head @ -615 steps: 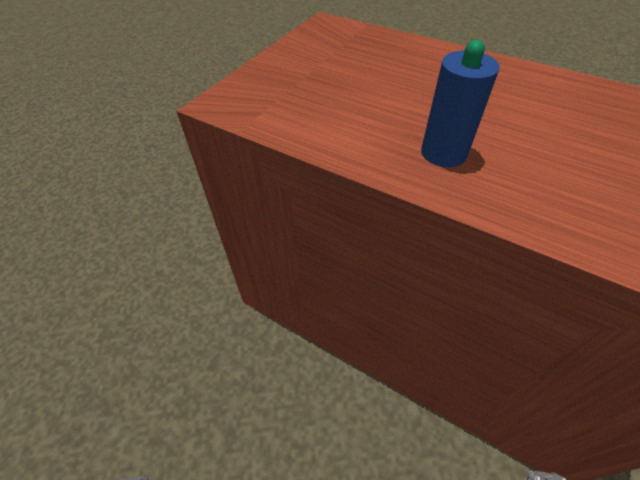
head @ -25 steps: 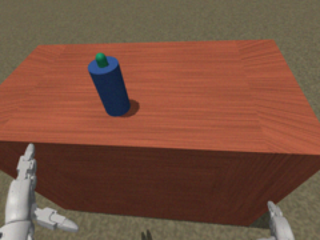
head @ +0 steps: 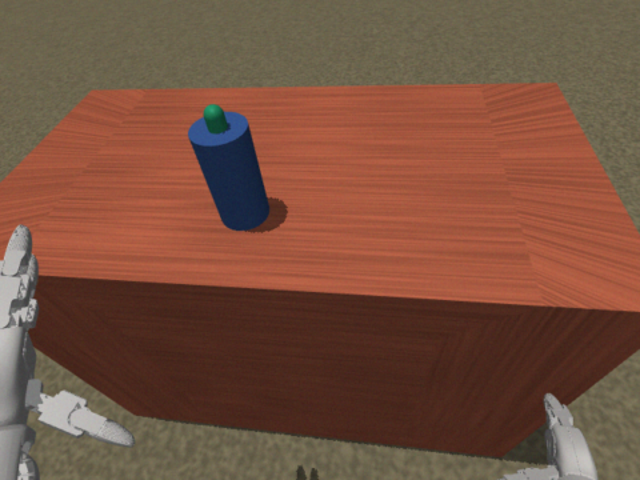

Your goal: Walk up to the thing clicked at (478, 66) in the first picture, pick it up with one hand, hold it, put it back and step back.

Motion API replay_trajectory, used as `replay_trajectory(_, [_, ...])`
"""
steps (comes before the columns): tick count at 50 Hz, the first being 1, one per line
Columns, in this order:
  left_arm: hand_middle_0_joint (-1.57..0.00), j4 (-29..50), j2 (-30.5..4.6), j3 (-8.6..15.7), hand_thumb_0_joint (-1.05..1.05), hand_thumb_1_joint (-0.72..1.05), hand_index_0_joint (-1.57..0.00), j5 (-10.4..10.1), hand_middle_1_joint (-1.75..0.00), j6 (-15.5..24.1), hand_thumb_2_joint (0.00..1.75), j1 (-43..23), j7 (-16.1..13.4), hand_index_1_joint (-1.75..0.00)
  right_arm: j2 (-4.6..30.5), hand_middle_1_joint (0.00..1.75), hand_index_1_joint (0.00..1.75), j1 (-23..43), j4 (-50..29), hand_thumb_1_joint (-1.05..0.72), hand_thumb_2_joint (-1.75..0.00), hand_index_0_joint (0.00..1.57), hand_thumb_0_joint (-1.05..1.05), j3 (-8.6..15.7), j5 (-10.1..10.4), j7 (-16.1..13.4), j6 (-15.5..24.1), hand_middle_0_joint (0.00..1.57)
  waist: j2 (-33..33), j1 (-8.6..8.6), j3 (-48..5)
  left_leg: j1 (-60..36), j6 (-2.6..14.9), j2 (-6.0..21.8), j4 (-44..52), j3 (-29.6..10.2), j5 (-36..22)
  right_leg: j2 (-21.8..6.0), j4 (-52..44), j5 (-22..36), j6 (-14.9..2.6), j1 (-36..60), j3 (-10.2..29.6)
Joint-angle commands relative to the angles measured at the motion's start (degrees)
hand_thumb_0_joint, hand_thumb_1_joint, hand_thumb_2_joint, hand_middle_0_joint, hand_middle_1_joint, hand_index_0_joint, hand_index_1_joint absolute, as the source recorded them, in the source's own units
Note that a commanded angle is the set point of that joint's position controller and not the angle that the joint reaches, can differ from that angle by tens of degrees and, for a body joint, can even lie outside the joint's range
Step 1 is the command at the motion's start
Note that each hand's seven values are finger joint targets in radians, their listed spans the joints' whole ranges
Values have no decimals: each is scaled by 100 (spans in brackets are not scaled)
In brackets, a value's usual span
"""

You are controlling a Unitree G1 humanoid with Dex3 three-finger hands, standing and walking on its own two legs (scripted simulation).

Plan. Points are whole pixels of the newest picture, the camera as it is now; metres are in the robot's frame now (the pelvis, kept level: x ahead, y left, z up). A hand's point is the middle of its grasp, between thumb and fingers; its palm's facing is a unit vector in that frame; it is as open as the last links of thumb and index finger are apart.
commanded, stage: rise first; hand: left
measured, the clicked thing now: (230, 166) +0.49 +0.18 +0.12
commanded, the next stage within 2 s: go down in 0.60 s
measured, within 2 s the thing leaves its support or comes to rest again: neither
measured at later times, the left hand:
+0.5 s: hand (58, 329) +0.19 +0.25 +0.19, palm faces +0.37 -0.80 -0.47, open 17.6 cm
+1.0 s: hand (38, 288) +0.22 +0.28 +0.20, palm faces +0.42 -0.82 -0.39, open 17.5 cm
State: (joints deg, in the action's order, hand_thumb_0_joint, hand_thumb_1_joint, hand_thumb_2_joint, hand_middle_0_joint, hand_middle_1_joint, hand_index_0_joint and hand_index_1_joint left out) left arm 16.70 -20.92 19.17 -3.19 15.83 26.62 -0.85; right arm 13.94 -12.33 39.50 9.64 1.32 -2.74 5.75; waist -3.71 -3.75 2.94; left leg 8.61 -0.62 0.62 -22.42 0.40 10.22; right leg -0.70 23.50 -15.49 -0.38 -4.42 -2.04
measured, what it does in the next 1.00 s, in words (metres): stands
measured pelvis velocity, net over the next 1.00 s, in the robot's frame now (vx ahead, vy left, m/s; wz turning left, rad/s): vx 0.00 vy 0.00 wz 0.01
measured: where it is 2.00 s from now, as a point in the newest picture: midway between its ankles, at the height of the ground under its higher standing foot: outside the picture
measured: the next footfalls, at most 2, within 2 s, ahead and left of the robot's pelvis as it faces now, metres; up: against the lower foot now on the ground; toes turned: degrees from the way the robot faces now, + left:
none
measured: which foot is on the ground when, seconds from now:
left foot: down 0.00-1.00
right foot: down 0.00-1.00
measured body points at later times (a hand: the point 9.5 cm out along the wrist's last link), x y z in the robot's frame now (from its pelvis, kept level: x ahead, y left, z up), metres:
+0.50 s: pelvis +0.00 +0.01 +0.00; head -0.01 -0.02 +0.45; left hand +0.16 +0.29 +0.21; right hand +0.16 -0.26 -0.09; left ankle +0.02 +0.13 -0.74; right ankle -0.03 -0.11 -0.74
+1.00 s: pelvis +0.00 +0.00 +0.00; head -0.01 -0.02 +0.44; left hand +0.19 +0.32 +0.22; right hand +0.16 -0.26 -0.10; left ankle +0.02 +0.13 -0.74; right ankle -0.03 -0.11 -0.74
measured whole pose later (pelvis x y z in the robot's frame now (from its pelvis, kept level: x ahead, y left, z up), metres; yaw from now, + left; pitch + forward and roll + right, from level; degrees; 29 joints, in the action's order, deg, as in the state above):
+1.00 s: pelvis +0.00 +0.00 +0.00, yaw +1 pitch -3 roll +0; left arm 9.1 -23.6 27.5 -7.2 19.5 10.4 5.0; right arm 13.0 -11.1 40.8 8.7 1.2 -2.7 5.5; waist -2.7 -2.9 1.4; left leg 12.2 -0.6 0.4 -26.6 -0.3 11.8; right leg -1.0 27.6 -17.4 -0.3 -7.6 -2.7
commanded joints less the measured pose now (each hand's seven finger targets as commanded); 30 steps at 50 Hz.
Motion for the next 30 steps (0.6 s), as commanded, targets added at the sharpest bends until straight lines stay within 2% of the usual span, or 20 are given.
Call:
replay_trajectory(1, [-5,1262,-1140,802,0,-58,-4,-86,-4,443,2,-437,-134,-5,752,5,5,392,-833,52,-2,5,0,220,50,-22,347,5,256,-20,-444,-428,186,-87,239,160,-722,-3,-479,1013,39,-358,-92])
replay_trajectory(2, [-5,1296,-1066,732,0,-58,-4,-83,-4,466,2,-480,-127,-6,757,5,5,452,-992,52,-2,5,0,219,47,-12,360,5,303,13,-544,-462,185,-79,231,157,-752,2,-478,1048,40,-321,-93])
replay_trajectory(3, [-5,1368,-1180,841,0,-57,-4,-103,-4,502,2,-499,-139,-5,880,5,5,550,-1087,53,-2,5,0,293,74,-22,380,5,249,-16,-504,-445,179,-87,237,159,-737,1,-473,1012,29,-359,-95])
replay_trajectory(4, [-5,1244,-1114,808,0,-58,-4,-86,-4,503,3,-437,-131,-6,841,5,5,310,-999,52,-3,5,0,291,54,-14,372,5,389,28,-419,-417,182,-67,227,155,-709,19,-485,996,42,-353,-109])
replay_trajectory(5, [-5,1387,-1161,851,0,-57,-4,-99,-4,523,2,-449,-127,-5,826,5,5,385,-1029,53,-2,5,0,278,74,1,371,5,233,-35,-465,-430,166,-64,263,146,-713,29,-467,959,8,-321,-116])
replay_trajectory(6, [-5,1335,-1153,840,0,-58,-4,-93,-4,528,3,-507,-129,-6,940,5,5,298,-1011,52,-3,5,0,398,61,-5,377,5,222,42,-455,-455,156,-57,266,150,-722,39,-467,980,9,-329,-108])
replay_trajectory(9, [-6,1437,-1134,860,0,-58,-4,-116,-5,573,4,-537,-117,-6,689,5,5,323,-1011,52,-4,5,0,204,85,41,399,5,176,-40,-338,-355,157,-69,269,151,-567,33,-494,800,2,-345,-115])
replay_trajectory(11, [-5,1503,-1178,916,0,-58,-4,-128,-5,591,4,-557,-123,-6,825,5,5,359,-1033,51,-4,5,0,334,90,35,417,5,56,-27,-357,-345,144,-67,286,151,-543,34,-478,782,-14,-371,-108])
replay_trajectory(13, [-6,1570,-1129,887,0,-59,-4,-124,-5,633,4,-644,-106,-7,722,5,5,391,-1222,51,-4,5,0,217,91,51,466,5,180,-17,-455,-409,150,-57,257,152,-579,47,-465,820,-3,-318,-112])
replay_trajectory(14, [-6,1525,-1149,895,0,-59,-4,-113,-5,629,4,-544,-115,-7,779,5,5,190,-1026,50,-5,5,0,327,82,43,444,5,122,12,-464,-403,151,-54,239,143,-695,40,-443,948,-7,-311,-115])
replay_trajectory(16, [-6,1599,-1189,931,0,-60,-5,-126,-5,641,5,-667,-114,-7,863,5,5,411,-1299,50,-5,5,0,319,94,39,477,5,174,2,-498,-433,145,-52,251,142,-730,48,-439,984,-7,-303,-113])
replay_trajectory(17, [-6,1557,-1206,966,0,-60,-5,-118,-6,638,5,-630,-112,-7,897,5,5,216,-1199,50,-5,5,0,407,81,30,466,5,220,35,-530,-467,152,-48,218,143,-768,40,-439,1033,4,-296,-101])
replay_trajectory(18, [-6,1626,-1163,938,0,-60,-4,-122,-6,645,5,-673,-107,-7,761,5,5,194,-1120,50,-5,5,0,306,90,49,445,5,176,-7,-497,-445,145,-49,231,137,-791,47,-430,1043,-1,-290,-116])
replay_trajectory(19, [-6,1620,-1184,969,0,-60,-5,-141,-6,641,6,-692,-113,-7,786,5,5,316,-1274,50,-6,5,0,284,93,58,464,5,136,-11,-466,-409,144,-63,243,142,-715,39,-464,955,-2,-292,-119])
replay_trajectory(21, [-6,1548,-1241,1035,0,-60,-4,-136,-6,648,6,-668,-118,-8,836,5,5,221,-1118,50,-6,5,0,379,89,45,458,5,181,-34,-443,-388,151,-63,249,146,-650,33,-467,892,2,-300,-109])
replay_trajectory(22, [-6,1585,-1175,976,0,-60,-4,-141,-5,652,6,-673,-97,-7,764,5,5,234,-1192,50,-6,5,0,304,97,59,464,5,181,-5,-412,-391,152,-62,260,151,-604,44,-469,857,3,-335,-105])
replay_trajectory(23, [-6,1555,-1166,993,0,-61,-5,-139,-6,651,7,-714,-106,-8,816,5,5,220,-1197,49,-6,5,0,361,94,53,468,5,201,11,-426,-397,139,-45,277,132,-612,64,-458,858,-3,-331,-125])
replay_trajectory(28, [-6,1620,-1263,1110,0,-60,-5,-145,-6,666,7,-846,-119,-8,826,5,5,175,-1306,50,-7,5,0,355,94,50,491,5,178,21,-502,-445,140,-40,267,128,-657,61,-457,896,-6,-276,-118])
replay_trajectory(29, [-6,1659,-1250,1108,0,-60,-5,-154,-6,677,7,-813,-118,-8,776,5,5,252,-1333,50,-7,5,0,277,101,58,495,5,198,-46,-489,-428,144,-48,263,126,-692,56,-440,919,-7,-262,-120])
replay_trajectory(30, [-7,1532,-1275,1150,0,-61,-5,-147,-6,666,8,-865,-121,-8,845,5,5,181,-1311,49,-7,5,0,366,97,41,488,5,248,6,-463,-428,141,-43,266,133,-678,68,-453,920,2,-292,-113])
